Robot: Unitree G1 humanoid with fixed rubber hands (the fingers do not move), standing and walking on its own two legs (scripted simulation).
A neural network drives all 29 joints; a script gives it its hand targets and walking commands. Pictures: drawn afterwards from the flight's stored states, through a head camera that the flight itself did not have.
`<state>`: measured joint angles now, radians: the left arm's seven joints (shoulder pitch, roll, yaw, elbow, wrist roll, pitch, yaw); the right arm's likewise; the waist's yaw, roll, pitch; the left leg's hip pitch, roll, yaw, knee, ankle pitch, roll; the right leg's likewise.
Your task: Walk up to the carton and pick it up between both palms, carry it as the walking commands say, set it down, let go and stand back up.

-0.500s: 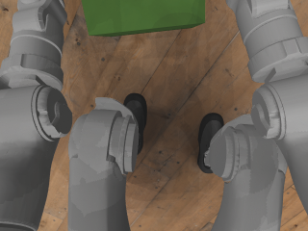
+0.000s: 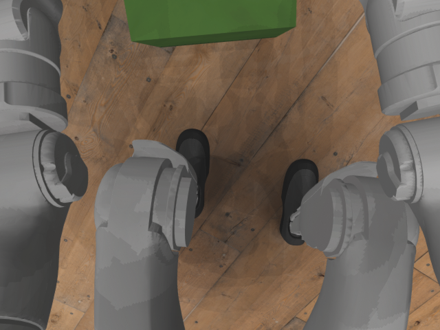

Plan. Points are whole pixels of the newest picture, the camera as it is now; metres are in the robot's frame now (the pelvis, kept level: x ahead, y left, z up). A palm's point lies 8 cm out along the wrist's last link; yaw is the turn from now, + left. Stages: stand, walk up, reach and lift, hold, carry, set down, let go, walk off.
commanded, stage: set down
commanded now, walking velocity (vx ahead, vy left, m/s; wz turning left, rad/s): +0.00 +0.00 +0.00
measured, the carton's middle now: out of the picture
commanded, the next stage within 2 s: let go in 1.28 s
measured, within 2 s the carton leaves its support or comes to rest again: neither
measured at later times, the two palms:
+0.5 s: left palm out of the picture +0.51 +0.35 -0.04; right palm out of the picture +0.60 -0.04 -0.04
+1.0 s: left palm out of the picture +0.50 +0.35 +0.11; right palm out of the picture +0.60 -0.03 +0.11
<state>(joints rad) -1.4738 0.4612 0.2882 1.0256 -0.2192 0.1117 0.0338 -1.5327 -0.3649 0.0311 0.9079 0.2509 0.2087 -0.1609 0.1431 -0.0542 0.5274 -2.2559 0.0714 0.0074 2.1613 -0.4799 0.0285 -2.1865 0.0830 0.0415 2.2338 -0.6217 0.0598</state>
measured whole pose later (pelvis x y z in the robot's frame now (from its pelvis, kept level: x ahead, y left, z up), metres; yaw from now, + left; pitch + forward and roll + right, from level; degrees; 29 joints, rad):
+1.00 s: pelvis +0.00 +0.00 +0.23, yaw +4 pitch +31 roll -3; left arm -1.39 0.51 0.27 0.55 -0.19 0.46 0.01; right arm -1.47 -0.39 -0.14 0.56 0.18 0.49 -0.15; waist 0.13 -0.04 0.53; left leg -1.61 -0.03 -0.08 1.38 -0.30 0.00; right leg -1.52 0.11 0.05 1.42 -0.46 0.06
